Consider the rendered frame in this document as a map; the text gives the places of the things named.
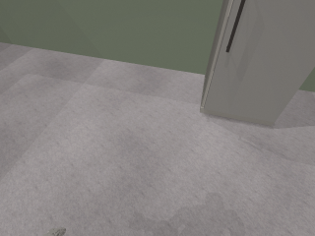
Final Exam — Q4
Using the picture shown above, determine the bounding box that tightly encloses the handle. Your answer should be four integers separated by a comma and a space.
225, 0, 246, 52

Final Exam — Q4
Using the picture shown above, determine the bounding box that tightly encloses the fridge door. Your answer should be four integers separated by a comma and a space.
204, 0, 315, 123

